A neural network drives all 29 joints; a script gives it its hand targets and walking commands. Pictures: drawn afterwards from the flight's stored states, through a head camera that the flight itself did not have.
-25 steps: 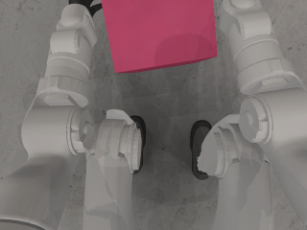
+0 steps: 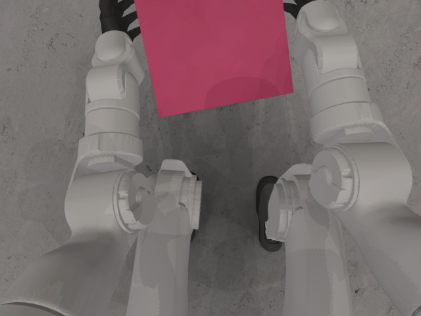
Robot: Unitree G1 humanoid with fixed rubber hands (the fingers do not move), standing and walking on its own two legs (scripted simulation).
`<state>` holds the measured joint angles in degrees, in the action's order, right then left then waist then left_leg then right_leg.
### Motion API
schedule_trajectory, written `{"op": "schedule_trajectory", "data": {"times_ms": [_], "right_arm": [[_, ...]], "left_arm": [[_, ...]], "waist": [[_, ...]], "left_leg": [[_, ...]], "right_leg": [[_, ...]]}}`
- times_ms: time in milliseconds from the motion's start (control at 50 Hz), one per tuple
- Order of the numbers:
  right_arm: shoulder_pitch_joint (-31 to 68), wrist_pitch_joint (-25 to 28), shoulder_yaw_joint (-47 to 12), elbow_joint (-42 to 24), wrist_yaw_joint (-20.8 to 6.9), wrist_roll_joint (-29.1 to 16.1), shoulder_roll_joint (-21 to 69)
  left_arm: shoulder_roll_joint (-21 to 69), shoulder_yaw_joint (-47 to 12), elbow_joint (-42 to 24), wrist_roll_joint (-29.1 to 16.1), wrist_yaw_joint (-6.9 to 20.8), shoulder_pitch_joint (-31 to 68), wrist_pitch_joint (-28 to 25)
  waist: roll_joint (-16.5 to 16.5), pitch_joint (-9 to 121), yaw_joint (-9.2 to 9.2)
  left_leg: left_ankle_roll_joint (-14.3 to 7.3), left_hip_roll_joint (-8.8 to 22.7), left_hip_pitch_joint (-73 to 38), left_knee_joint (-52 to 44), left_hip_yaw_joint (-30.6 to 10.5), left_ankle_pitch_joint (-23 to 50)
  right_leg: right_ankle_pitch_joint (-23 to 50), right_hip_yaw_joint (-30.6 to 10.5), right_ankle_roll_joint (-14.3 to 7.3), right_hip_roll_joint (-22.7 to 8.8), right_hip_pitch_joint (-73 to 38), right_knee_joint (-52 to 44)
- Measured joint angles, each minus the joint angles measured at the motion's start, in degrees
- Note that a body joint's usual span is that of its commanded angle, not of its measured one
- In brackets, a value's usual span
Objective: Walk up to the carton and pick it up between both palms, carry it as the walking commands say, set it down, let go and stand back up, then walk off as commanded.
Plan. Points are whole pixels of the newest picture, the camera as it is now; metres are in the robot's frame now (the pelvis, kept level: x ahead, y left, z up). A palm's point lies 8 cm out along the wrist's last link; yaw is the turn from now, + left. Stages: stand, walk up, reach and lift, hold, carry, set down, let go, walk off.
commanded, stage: reach and lift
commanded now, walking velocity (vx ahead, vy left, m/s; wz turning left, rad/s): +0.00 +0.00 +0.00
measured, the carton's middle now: (215, 47) +0.52 +0.04 -0.20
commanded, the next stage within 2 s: none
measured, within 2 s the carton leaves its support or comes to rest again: neither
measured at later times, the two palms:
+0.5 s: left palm (100, 30) +0.50 +0.18 -0.05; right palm out of the picture +0.54 -0.10 -0.05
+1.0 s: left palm (67, 24) +0.48 +0.18 +0.03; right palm out of the picture +0.52 -0.10 +0.03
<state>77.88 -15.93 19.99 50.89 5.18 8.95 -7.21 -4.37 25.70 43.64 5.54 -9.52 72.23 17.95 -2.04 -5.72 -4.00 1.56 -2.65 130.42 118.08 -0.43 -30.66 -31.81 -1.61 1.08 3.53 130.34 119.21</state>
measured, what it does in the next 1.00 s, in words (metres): rises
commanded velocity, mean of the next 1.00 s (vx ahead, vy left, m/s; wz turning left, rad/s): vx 0.00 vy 0.00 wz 0.00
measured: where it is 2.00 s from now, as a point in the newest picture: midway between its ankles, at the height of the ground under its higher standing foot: (227, 223)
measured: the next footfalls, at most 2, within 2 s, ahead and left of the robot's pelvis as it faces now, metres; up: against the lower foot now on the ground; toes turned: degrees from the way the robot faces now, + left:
none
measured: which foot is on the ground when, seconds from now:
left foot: down 0.00-1.00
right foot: down 0.00-1.00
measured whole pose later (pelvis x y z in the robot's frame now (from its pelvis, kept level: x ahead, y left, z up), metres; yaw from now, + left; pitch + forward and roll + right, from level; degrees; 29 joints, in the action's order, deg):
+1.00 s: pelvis +0.01 -0.01 +0.10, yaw -1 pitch +43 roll +1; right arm 63.9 -20.8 23.6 41.6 4.2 14.7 1.3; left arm 3.0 31.6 34.3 12.8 -5.3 58.2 22.4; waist -1.7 6.8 -4.4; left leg 1.9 -2.1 114.7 100.5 -1.6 -28.8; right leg -29.3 -1.8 0.4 4.2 115.0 101.3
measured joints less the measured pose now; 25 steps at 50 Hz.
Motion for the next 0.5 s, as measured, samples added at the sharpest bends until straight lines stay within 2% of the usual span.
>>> {"op": "schedule_trajectory", "data": {"times_ms": [100,260,500], "right_arm": [[-1.1,-0.6,0.6,-1.9,-0.2,1.1,1.0],[-4.9,-1.7,-0.7,-6.0,0.0,-0.3,2.0],[-7.3,-3.0,1.7,-6.0,-0.2,3.0,4.8]], "left_arm": [[0.8,0.9,-2.0,1.2,0.6,-1.0,0.7],[2.1,0.3,-5.7,0.7,0.7,-4.8,1.1],[4.1,3.9,-6.2,3.9,2.5,-7.7,2.5]], "waist": [[0.2,1.2,0.0],[0.5,3.5,-0.15],[0.3,7.8,-0.57]], "left_leg": [[0.1,-0.1,-0.4,-1.5,-0.3,0.0],[0.1,0.3,-1.8,-3.5,-0.7,-0.5],[0.3,0.6,-6.0,-9.0,-0.7,0.6]], "right_leg": [[0.0,0.2,-0.1,-0.1,-0.5,-1.6],[0.0,0.4,-0.1,0.4,-1.8,-3.9],[1.2,0.0,-0.5,0.7,-5.6,-9.3]]}}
